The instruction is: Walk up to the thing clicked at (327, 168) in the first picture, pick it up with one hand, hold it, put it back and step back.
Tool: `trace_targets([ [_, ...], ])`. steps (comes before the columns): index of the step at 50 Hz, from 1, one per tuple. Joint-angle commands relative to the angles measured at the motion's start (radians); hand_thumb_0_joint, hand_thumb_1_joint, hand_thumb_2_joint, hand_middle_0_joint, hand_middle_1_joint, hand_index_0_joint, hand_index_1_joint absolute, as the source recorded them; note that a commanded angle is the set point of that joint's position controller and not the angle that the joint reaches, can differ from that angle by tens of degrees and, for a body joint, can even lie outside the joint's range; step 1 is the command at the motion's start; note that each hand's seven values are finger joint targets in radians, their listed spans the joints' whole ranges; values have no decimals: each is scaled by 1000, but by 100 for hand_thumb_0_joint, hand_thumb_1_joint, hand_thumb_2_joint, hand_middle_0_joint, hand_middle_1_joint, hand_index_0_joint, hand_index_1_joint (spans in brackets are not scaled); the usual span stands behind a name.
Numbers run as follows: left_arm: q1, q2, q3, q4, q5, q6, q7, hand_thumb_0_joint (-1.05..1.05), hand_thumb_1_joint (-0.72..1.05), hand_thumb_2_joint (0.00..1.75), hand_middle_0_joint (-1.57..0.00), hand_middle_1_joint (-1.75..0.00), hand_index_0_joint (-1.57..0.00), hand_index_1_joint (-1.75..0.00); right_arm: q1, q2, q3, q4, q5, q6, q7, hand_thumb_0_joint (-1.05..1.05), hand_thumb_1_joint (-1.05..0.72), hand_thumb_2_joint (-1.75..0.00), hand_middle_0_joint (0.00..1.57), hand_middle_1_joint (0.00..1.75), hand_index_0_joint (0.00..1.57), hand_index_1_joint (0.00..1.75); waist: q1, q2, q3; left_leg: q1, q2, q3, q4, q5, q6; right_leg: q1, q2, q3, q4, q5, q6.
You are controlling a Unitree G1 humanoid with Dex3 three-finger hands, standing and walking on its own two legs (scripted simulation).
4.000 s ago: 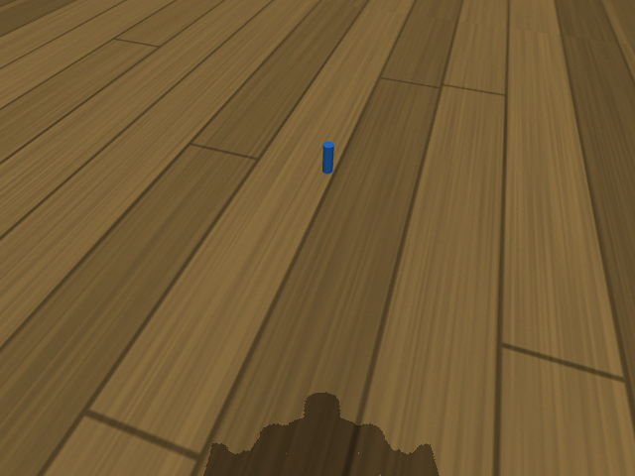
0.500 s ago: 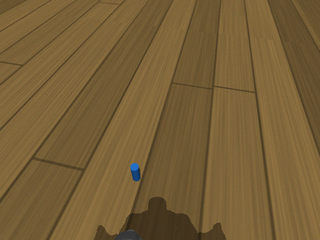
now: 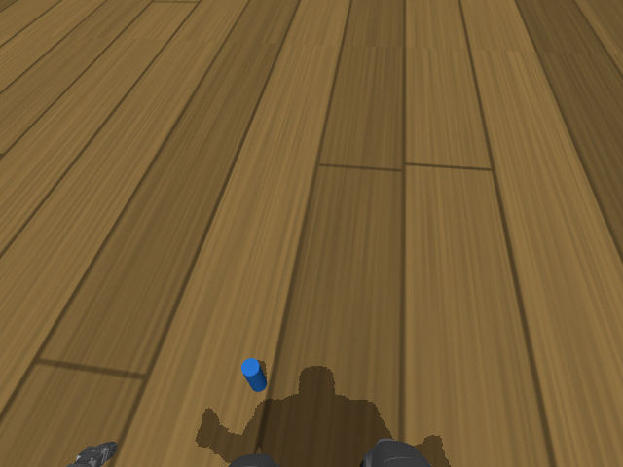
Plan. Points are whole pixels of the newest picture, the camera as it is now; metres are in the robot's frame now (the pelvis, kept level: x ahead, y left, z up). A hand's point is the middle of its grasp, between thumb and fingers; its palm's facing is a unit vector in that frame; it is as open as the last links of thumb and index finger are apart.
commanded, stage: walk up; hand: left
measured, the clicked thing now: (254, 375) +0.43 +0.21 -0.67
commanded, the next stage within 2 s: stand in 1.54 s
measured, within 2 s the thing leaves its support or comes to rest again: neither
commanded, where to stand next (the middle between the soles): +0.09 +0.02 m, yaw +0 degrees
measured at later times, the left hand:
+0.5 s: hand out of the picture +0.11 +0.28 -0.15, palm faces +0.00 -0.95 -0.32, open 7.4 cm
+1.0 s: hand (126, 457) +0.15 +0.28 -0.12, palm faces +0.00 -0.94 -0.33, open 7.4 cm
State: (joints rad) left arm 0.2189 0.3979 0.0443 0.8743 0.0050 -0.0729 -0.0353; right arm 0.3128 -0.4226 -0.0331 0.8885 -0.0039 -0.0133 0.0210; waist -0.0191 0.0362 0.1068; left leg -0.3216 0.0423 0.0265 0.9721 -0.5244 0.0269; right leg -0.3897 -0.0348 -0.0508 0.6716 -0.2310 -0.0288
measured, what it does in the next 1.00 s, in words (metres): steps on the spot: left foot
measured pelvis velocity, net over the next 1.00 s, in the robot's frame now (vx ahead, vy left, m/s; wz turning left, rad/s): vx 0.07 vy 0.02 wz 0.01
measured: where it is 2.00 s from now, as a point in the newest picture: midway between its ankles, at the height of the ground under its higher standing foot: outside the picture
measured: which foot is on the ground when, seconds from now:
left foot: up 0.00-0.18, down 0.20-1.00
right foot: down 0.00-1.00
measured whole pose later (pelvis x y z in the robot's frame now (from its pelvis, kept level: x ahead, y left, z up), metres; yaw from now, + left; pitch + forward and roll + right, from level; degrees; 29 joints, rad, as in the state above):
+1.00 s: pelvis +0.07 +0.02 +0.03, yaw +1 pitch -2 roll +0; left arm 0.05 0.35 0.00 1.18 0.00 -0.01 -0.02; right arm 0.03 -0.36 0.00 1.18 0.00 0.00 0.02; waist 0.00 0.01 0.05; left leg -0.16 0.03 0.04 0.33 -0.14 -0.01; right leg -0.13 -0.04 -0.03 0.32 -0.16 0.03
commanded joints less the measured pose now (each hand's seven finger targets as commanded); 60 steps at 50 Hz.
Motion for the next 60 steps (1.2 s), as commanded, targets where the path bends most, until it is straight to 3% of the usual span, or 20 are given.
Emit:
trace_targets([
  [1,61,294,68,-55,-4,-10,40,0,90,90,-20,-30,-20,-30,63,-201,-59,-47,9,-24,-19,0,-90,-90,20,30,20,30,31,-188,-81,-241,47,-65,66,41,1,205,-263,347,-321,-4,-205],
  [3,35,278,59,-59,7,-6,40,0,90,90,-20,-30,-20,-30,81,-183,-57,-14,-2,-20,-12,0,-90,-90,20,30,20,30,23,-211,-93,-145,33,-28,-27,83,-12,118,-219,239,-292,98,-191],
  [6,-6,258,50,-54,10,3,43,0,90,90,-20,-30,-20,-30,38,-148,-46,7,1,-19,-13,0,-90,-90,20,30,20,30,25,-232,-123,-20,16,8,-217,159,-22,58,-208,172,-214,232,-177],
  [7,-15,254,45,-47,4,9,44,0,90,90,-20,-30,-20,-30,25,-149,-48,18,1,-20,-15,0,-90,-90,20,30,20,30,24,-205,-132,35,2,22,-259,211,-22,28,-200,160,-180,228,-167],
  [9,-64,236,27,-43,-6,25,42,0,90,90,-20,-30,-20,-30,23,-155,-53,37,-5,-24,-24,0,-90,-90,20,30,20,30,-12,-171,-138,157,-13,21,-365,333,-5,-76,-193,157,-118,141,-121],
  [10,-65,204,16,-41,-11,32,42,0,90,90,-20,-30,-20,-30,6,-177,-56,37,-11,-29,-29,0,-90,-90,20,30,20,30,-16,-119,-121,177,18,-35,-437,342,7,-125,-170,153,-89,62,-85],
  [11,-53,159,3,-38,-19,39,41,0,90,90,-20,-30,-20,-30,-28,-231,-63,26,-20,-36,-32,0,-90,-90,20,30,20,30,5,33,-120,140,163,-245,-547,331,41,-135,-95,105,-2,-49,-30],
  [12,-23,178,9,-1,-29,50,48,0,90,90,-20,-30,-20,-30,-119,-283,-63,8,-3,-37,-28,0,-90,-90,20,30,20,30,36,138,-107,-43,284,-405,-639,169,139,6,5,28,64,-247,0],
  [13,-7,209,19,39,-22,55,49,0,90,90,-20,-30,-20,-30,-186,-262,-55,7,0,-33,-23,0,-90,-90,20,30,20,30,54,89,-83,-127,269,-378,-631,103,164,106,-12,56,91,-266,0],
  [14,-10,190,12,54,-17,52,44,0,90,90,-20,-30,-20,-30,-211,-230,-41,15,-1,-31,-23,0,-90,-90,20,30,20,30,66,53,-92,-113,211,-282,-599,130,124,123,-8,51,-1,-224,-8],
  [16,-15,202,13,90,-13,40,41,0,90,90,-20,-30,-20,-30,-230,-191,-20,35,3,-27,-22,0,-90,-90,20,30,20,30,64,60,-108,-83,132,-178,-530,206,45,171,-52,94,-130,-45,-12],
  [18,-72,225,8,103,-7,33,41,0,90,90,-20,-30,-20,-30,-222,-172,-11,66,9,-22,-18,0,-90,-90,20,30,20,30,28,40,-99,-20,91,-147,-520,195,14,109,-101,172,-208,-56,-29],
  [19,-111,223,4,105,-7,32,40,0,90,90,-20,-30,-20,-30,-207,-177,-12,84,8,-23,-18,0,-90,-90,20,30,20,30,11,32,-107,23,90,-147,-542,194,16,96,-96,155,-199,-38,-24],
  [22,-109,193,-10,150,-18,34,38,0,90,90,-20,-30,-20,-30,-252,-185,-6,113,7,-27,-18,0,-90,-90,20,30,20,30,35,56,-120,43,119,-174,-590,249,26,146,-63,104,-208,14,-1],
  [27,-143,196,-11,195,-14,27,40,0,90,90,-20,-30,-20,-30,-280,-165,-2,151,15,-26,-20,0,-90,-90,20,30,20,30,21,-24,-185,159,97,-108,-563,456,10,204,-102,117,-275,180,4],
  [31,-171,183,-15,223,-17,30,40,0,90,90,-20,-30,-20,-30,-309,-154,1,183,17,-19,-19,0,-90,-90,20,30,20,30,22,-31,-174,196,98,-99,-596,482,3,206,-108,117,-320,177,13],
  [39,-199,170,-14,256,-7,36,39,0,90,90,-20,-30,-20,-30,-348,-147,-1,218,12,-14,-17,0,-90,-90,20,30,20,30,25,-61,-167,227,97,-89,-660,473,-8,242,-113,108,-397,171,25],
  [46,-210,170,-6,257,-2,43,36,0,90,90,-20,-30,-20,-30,-342,-144,1,233,5,-15,-16,0,-90,-90,20,30,20,30,25,-42,-136,181,94,-100,-715,372,-17,258,-108,106,-415,99,28],
  [54,-203,166,1,249,-2,45,36,0,90,90,-20,-30,-20,-30,-321,-142,-2,232,4,-20,-18,0,-90,-90,20,30,20,30,25,-30,-170,204,100,-95,-706,451,-18,281,-107,99,-404,139,25],
  [60,-203,161,3,243,-1,48,37,0,90,90,-20,-30,-20,-30,-305,-144,-5,231,1,-18,-21,0,-90,-90,20,30,20,30,19,-25,-163,182,98,-97,-708,437,-14,298,-107,95,-405,141,26],
])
